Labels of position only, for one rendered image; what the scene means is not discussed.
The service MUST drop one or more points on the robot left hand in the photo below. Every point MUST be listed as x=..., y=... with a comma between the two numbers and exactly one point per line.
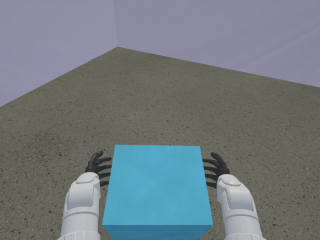
x=94, y=168

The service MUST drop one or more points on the left robot forearm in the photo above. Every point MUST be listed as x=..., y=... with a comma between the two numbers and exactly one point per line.
x=81, y=209

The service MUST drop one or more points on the carton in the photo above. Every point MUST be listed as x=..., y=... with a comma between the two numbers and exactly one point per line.
x=157, y=192

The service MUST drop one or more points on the robot right hand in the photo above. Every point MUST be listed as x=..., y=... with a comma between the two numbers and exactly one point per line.
x=221, y=168

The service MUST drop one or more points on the right robot forearm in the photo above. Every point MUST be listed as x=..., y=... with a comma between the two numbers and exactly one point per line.
x=239, y=212

